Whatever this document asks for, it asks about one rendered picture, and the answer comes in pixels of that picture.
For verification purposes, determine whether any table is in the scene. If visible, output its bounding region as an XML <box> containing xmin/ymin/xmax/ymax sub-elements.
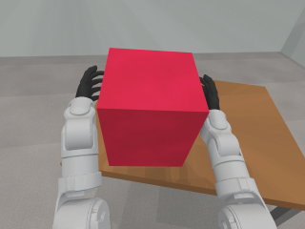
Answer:
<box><xmin>60</xmin><ymin>80</ymin><xmax>305</xmax><ymax>227</ymax></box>

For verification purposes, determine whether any left robot hand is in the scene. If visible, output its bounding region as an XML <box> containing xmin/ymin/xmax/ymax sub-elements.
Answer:
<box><xmin>75</xmin><ymin>65</ymin><xmax>104</xmax><ymax>101</ymax></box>

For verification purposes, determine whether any robot right upper arm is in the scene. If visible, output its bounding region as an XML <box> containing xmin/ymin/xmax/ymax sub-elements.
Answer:
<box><xmin>217</xmin><ymin>203</ymin><xmax>276</xmax><ymax>229</ymax></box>

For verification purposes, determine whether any right robot forearm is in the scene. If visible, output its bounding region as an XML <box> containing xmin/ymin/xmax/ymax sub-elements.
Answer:
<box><xmin>200</xmin><ymin>109</ymin><xmax>277</xmax><ymax>229</ymax></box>

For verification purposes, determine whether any left robot forearm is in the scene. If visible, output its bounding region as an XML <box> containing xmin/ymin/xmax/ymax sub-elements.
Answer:
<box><xmin>52</xmin><ymin>96</ymin><xmax>102</xmax><ymax>229</ymax></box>

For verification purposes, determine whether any right robot hand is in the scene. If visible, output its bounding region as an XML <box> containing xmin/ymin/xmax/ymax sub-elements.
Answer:
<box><xmin>199</xmin><ymin>74</ymin><xmax>220</xmax><ymax>111</ymax></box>

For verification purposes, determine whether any carton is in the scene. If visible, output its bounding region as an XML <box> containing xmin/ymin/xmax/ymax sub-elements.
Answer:
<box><xmin>96</xmin><ymin>48</ymin><xmax>210</xmax><ymax>167</ymax></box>

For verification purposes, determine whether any robot left upper arm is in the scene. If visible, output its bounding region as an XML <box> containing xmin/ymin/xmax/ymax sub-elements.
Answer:
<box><xmin>53</xmin><ymin>198</ymin><xmax>111</xmax><ymax>229</ymax></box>

